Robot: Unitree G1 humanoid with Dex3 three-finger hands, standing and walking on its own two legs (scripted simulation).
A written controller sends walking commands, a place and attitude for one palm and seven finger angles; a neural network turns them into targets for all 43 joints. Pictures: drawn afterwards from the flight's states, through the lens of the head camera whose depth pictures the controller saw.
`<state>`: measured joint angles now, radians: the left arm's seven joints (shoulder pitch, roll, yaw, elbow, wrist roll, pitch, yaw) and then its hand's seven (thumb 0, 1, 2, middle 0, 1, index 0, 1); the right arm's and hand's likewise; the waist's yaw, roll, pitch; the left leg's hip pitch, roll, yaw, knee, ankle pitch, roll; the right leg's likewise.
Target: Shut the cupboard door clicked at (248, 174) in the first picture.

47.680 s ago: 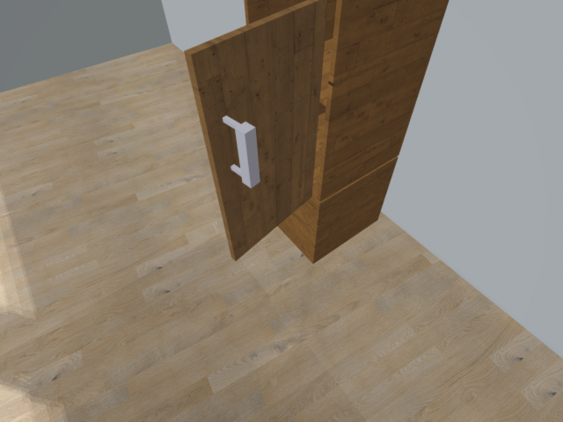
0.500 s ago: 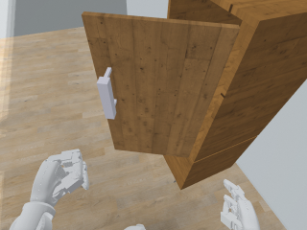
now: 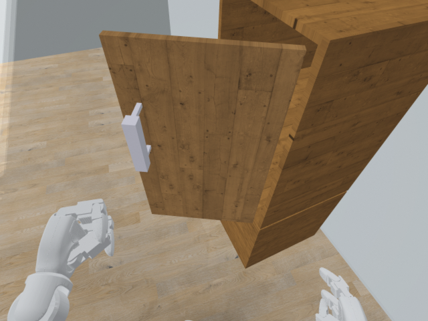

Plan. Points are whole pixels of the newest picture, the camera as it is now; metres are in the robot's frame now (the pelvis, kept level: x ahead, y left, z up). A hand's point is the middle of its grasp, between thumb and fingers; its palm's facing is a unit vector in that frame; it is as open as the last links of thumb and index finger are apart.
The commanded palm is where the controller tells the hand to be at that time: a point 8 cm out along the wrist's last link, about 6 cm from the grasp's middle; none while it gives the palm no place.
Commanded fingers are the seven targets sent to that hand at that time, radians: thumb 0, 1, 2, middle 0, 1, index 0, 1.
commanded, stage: raise the hand and make a fist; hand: left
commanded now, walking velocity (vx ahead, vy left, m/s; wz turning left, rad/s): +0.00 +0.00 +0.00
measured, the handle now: (140, 137) +0.45 +0.20 +0.08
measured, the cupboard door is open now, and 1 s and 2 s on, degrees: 60 60 58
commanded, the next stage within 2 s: bring the fist close to the handle in 0.08 s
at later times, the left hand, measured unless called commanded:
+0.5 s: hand (125, 220) +0.26 +0.17 +0.08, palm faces -0.02 -1.00 -0.04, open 3.1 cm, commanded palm +0.24 +0.23 +0.09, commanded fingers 0.00 0.90 0.90 -1.30 -1.50 -1.30 -1.50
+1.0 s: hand (137, 188) +0.32 +0.17 +0.09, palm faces -0.01 -1.00 -0.03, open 3.1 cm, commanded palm +0.30 +0.22 +0.09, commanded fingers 0.00 0.90 0.90 -1.30 -1.50 -1.30 -1.50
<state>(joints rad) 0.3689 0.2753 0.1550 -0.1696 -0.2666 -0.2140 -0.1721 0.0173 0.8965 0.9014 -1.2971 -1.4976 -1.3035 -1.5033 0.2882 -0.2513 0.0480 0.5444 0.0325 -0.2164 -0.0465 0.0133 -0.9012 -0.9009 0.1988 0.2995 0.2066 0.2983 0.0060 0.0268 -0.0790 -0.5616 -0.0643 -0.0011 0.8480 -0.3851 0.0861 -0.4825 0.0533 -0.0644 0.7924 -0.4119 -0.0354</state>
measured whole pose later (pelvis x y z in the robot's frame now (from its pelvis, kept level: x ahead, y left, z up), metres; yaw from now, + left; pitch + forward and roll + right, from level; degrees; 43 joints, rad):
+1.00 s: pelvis +0.01 -0.01 +0.00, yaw -1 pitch +8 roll -2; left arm -0.01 0.25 0.16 0.17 -0.25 -0.23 -0.19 0.02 0.90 0.90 -1.30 -1.50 -1.31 -1.50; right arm 0.26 -0.25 0.03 0.59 0.04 -0.15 -0.05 0.01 -0.90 -0.90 0.20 0.30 0.21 0.30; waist -0.01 0.03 -0.08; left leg -0.57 -0.06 0.01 0.83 -0.39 0.08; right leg -0.51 0.06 -0.05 0.79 -0.42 -0.05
